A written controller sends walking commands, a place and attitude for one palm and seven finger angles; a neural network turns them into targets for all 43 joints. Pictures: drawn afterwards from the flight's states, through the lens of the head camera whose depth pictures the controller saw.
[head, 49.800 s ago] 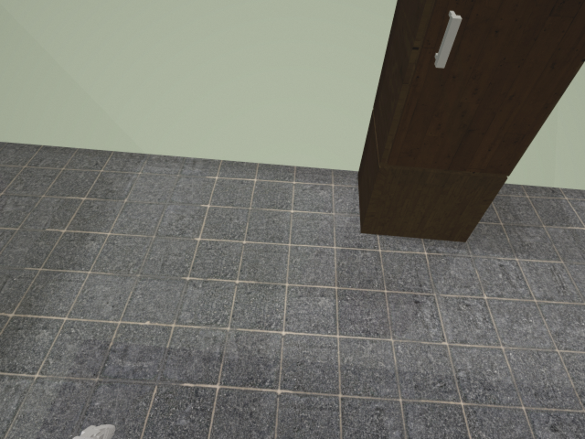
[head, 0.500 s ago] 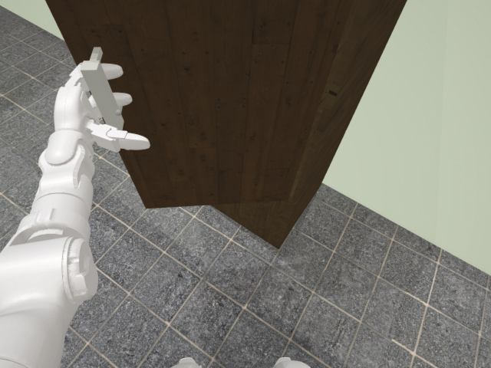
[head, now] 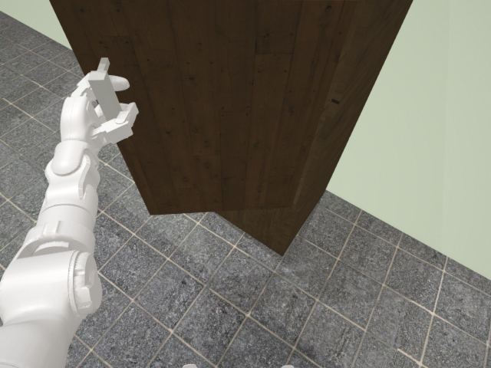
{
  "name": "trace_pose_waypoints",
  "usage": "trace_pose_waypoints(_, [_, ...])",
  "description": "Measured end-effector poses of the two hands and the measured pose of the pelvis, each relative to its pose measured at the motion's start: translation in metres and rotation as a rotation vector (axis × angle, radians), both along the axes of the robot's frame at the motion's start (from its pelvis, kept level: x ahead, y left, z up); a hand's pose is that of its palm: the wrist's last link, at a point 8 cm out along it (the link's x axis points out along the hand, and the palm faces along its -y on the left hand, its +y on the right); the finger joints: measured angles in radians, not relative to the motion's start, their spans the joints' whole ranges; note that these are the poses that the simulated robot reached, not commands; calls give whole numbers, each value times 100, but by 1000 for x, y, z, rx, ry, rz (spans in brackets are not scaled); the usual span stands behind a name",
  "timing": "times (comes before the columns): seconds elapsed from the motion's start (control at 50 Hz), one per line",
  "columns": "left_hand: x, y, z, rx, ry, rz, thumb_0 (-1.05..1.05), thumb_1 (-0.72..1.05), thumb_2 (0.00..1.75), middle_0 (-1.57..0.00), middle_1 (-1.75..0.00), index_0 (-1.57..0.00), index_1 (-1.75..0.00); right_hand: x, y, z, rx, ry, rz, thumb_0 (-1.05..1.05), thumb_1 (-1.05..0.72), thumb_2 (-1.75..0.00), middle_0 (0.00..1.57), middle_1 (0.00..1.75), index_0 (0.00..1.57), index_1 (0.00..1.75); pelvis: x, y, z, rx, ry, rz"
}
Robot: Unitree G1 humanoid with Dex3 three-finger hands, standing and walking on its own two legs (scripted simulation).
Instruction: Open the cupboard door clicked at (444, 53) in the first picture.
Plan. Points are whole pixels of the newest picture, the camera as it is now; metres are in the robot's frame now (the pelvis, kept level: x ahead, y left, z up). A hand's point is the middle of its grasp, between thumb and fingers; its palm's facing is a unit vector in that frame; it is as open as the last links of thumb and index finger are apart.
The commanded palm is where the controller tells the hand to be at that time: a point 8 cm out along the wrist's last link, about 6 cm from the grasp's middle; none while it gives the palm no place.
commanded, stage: close the thumb around the handle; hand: left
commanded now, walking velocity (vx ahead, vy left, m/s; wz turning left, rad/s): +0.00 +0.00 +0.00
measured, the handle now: (113, 99) +0.53 +0.20 +0.13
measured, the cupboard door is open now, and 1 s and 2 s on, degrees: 40 66 76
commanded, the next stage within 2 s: pull the door open along its arc in 0.14 s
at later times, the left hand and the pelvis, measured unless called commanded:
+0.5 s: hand (123, 128) +0.47 +0.18 +0.13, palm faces +0.04 -1.00 +0.00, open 5.8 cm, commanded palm +0.41 +0.22 +0.13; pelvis +0.00 +0.00 +0.00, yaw -1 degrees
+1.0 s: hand (157, 206) +0.32 +0.11 +0.13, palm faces +0.37 -0.93 +0.05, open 6.3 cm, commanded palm +0.25 +0.16 +0.13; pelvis +0.02 -0.02 +0.02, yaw +1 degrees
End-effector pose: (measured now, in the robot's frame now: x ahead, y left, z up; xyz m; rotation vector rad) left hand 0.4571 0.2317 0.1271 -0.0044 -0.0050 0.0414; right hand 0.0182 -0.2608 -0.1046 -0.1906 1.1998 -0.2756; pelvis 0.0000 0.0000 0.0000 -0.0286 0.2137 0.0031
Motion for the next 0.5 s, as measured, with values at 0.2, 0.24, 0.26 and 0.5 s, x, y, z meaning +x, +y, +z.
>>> trace_pose_waypoints(0.2, [0, -1, 0, 6, 2, 15, 1, 72, 82, -37, -135, -37, -134, 12, 0, -2, -2, -20, 32, 0, -90, -89, 20, 30, 20, 30, -3, 0, -2, 0, 2, 12])
trace_pose_waypoints(0.24, [0, -1, 0, 7, 1, 16, 1, 72, 82, -37, -135, -37, -134, 12, -1, -2, -2, -16, 35, 0, -90, -89, 20, 30, 20, 30, -4, -1, -2, 0, 3, 14])
trace_pose_waypoints(0.26, [0, -1, 0, 7, 1, 16, 1, 72, 82, -37, -135, -36, -134, 11, -1, -2, -3, -14, 35, 0, -90, -89, 20, 30, 20, 30, -4, -1, -2, 0, 4, 14])
trace_pose_waypoints(0.5, [-15, -3, -1, 3, -13, -1, 1, 73, 78, -36, -135, -35, -135, 9, -4, 2, 11, -33, -14, 1, -90, -89, 20, 30, 20, 30, 4, -3, 3, 8, -18, -16])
